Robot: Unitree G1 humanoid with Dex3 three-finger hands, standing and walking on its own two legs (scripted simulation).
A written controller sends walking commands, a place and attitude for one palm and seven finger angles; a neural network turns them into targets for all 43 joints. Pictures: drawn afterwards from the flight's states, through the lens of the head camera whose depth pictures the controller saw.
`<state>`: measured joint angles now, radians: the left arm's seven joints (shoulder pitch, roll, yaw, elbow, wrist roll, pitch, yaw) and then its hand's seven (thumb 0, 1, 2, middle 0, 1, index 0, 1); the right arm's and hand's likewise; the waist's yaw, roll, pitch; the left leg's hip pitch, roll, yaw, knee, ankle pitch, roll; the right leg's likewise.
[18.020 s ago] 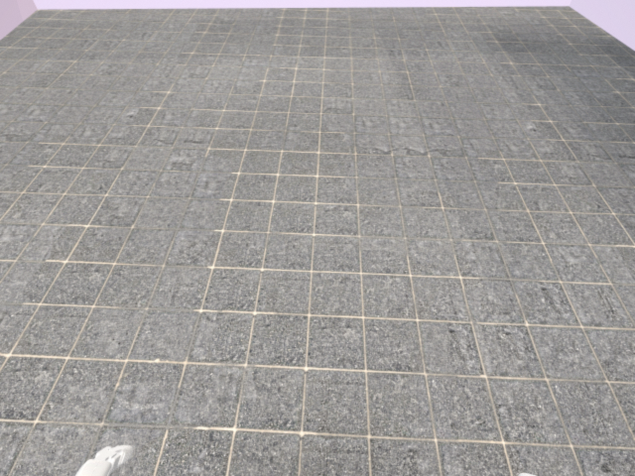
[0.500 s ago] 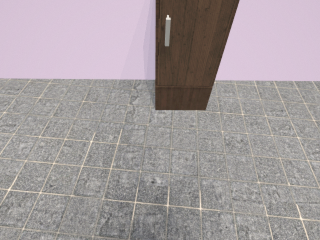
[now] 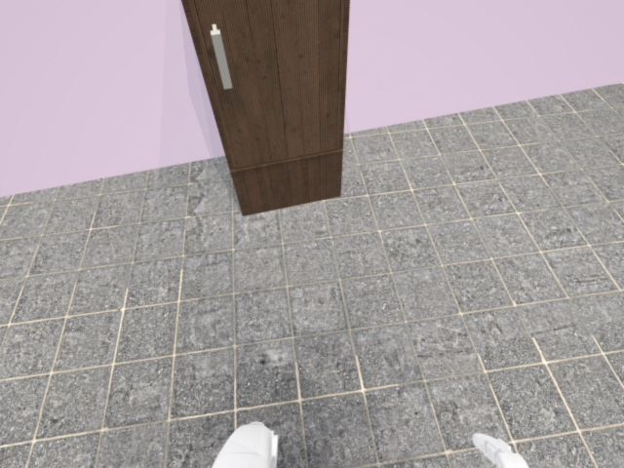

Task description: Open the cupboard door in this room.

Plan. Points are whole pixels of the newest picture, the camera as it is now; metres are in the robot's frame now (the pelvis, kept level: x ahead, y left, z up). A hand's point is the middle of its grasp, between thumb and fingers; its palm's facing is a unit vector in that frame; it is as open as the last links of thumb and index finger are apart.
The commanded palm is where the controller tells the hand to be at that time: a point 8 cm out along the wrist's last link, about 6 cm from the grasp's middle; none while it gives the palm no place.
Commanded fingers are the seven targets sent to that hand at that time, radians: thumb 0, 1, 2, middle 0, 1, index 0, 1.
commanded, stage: walk to a spot facing it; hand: left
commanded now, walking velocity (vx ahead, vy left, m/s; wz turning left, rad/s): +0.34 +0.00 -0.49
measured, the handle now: (221, 56) +1.05 +0.37 -0.06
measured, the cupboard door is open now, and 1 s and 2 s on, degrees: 0 0 0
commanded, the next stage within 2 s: none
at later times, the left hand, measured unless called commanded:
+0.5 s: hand (181, 340) +0.31 +0.28 -0.17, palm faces -0.23 -0.95 -0.22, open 7.4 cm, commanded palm none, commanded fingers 0.00 0.90 0.90 -0.20 -0.30 -0.20 -0.30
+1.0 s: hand (294, 262) +0.49 +0.10 -0.17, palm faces -0.55 -0.80 -0.23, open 7.3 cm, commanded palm none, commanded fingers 0.00 0.90 0.90 -0.20 -0.30 -0.20 -0.30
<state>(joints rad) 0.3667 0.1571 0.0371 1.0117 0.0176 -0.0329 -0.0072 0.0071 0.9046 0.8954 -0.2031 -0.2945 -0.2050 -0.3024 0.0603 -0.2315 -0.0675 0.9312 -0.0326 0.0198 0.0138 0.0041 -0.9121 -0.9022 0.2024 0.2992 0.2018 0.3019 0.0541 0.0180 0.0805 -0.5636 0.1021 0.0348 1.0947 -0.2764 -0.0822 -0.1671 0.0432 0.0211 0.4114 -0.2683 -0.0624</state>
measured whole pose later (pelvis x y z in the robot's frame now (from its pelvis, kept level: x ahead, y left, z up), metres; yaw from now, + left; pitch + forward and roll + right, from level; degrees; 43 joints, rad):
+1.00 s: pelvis +0.30 +0.01 -0.02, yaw -33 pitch +0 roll +1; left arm 0.11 0.19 0.03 0.92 0.01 0.02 0.01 0.01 0.91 0.89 -0.20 -0.29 -0.21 -0.30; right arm 0.16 -0.19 -0.04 0.92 -0.02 0.04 -0.02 0.00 -0.91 -0.90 0.20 0.30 0.20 0.30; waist -0.03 0.01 0.15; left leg -0.53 0.15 0.01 1.21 -0.42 -0.09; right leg -0.34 0.06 -0.05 0.56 -0.22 -0.10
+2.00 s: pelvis +0.30 +0.00 -0.01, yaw -71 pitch +0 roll +2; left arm 0.13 0.21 0.04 0.89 0.00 0.02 0.00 0.01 0.90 0.90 -0.20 -0.29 -0.21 -0.30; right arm 0.20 -0.26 -0.06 0.93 -0.03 0.07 -0.01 0.01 -0.91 -0.90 0.20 0.30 0.20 0.30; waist -0.03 0.04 0.10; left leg -0.50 0.14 0.05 1.13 -0.40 -0.11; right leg -0.24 0.03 0.00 0.52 -0.28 -0.07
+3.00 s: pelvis +0.29 -0.05 +0.00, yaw -51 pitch +0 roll +2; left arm 0.13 0.19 0.02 0.92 0.01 0.02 0.02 0.01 0.90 0.90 -0.20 -0.29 -0.21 -0.30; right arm 0.23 -0.30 -0.11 0.95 -0.03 0.09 0.02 0.00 -0.91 -0.90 0.20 0.30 0.20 0.30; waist -0.05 0.05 0.07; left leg -0.54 -0.02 -0.03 1.12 -0.40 -0.06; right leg -0.21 -0.07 -0.08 0.50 -0.28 -0.01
